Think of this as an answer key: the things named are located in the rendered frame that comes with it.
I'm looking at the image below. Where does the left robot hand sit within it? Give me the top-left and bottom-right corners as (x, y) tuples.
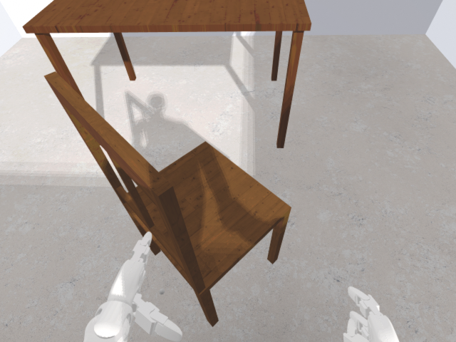
(107, 232), (182, 342)

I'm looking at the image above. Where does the right robot hand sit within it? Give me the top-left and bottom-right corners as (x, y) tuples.
(343, 286), (399, 342)

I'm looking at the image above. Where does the left robot forearm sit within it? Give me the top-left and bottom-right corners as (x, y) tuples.
(84, 301), (133, 342)

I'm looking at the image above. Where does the chair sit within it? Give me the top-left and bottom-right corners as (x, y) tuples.
(44, 72), (291, 327)

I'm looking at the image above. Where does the table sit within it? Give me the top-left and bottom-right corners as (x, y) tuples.
(22, 0), (311, 148)

